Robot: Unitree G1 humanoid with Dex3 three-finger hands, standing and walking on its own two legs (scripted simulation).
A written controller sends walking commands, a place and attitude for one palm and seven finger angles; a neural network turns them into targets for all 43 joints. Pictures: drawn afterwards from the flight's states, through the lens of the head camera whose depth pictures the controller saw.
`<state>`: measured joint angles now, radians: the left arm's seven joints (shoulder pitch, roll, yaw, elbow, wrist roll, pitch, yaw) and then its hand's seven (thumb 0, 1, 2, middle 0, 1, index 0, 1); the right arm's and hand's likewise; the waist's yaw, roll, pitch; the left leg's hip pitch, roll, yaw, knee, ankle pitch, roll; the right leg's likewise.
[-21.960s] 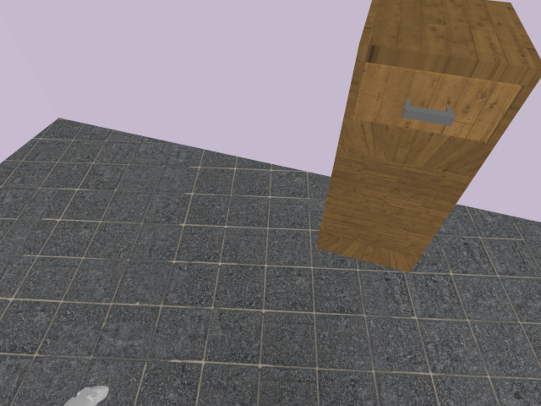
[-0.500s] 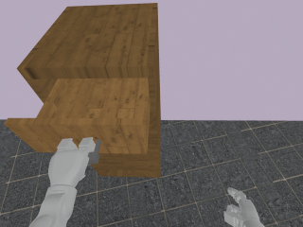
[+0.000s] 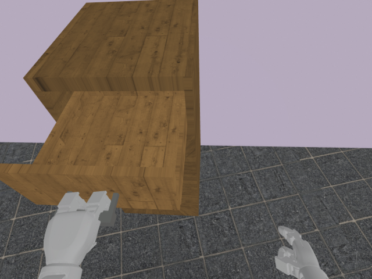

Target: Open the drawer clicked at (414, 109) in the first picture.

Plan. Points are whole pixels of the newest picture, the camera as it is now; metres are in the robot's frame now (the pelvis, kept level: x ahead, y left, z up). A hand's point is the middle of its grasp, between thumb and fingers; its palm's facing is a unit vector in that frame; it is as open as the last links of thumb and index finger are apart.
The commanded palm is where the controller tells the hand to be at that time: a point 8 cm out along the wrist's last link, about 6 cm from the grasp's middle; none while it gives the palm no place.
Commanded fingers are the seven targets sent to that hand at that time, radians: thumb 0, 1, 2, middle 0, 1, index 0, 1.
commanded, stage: pull the drawer open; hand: left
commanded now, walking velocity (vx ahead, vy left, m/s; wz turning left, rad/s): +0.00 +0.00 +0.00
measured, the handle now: (88, 207) +0.24 +0.23 +0.03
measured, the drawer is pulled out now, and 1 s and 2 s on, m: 0.23 0.30 0.30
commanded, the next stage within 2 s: open the thumb to release the handle in 0.94 s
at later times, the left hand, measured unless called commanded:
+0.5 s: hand (79, 263) +0.15 +0.22 +0.02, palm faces -0.01 -0.10 -0.99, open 5.7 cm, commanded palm +0.10 +0.23 +0.07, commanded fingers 0.00 0.90 0.90 -0.40 -1.35 -0.40 -1.35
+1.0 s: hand (74, 277) +0.12 +0.22 +0.02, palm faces -0.01 -0.10 -1.00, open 5.7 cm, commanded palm +0.07 +0.23 +0.07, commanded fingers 0.00 0.90 0.90 -0.40 -1.35 -0.40 -1.35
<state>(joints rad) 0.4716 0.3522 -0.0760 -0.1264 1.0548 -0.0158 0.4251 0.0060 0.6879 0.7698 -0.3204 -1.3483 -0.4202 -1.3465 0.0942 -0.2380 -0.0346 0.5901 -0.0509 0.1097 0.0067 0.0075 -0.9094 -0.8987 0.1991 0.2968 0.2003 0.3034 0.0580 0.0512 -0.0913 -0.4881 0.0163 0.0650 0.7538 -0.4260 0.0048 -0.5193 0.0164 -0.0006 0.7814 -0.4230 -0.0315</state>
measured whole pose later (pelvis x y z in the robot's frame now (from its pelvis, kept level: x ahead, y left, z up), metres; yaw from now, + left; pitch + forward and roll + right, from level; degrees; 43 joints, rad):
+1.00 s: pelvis -0.01 -0.01 -0.01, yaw +0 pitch +10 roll +1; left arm 0.74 0.40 -0.02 -0.27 1.01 -0.07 0.50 -0.03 0.67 0.74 -0.33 -1.35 -0.42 -1.35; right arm 0.11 -0.24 -0.01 0.52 -0.05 0.13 0.02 0.01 -0.91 -0.90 0.20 0.30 0.20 0.30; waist 0.07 0.05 -0.11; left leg -0.57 0.03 0.06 0.85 -0.45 -0.01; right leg -0.61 0.03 0.00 0.88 -0.45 -0.05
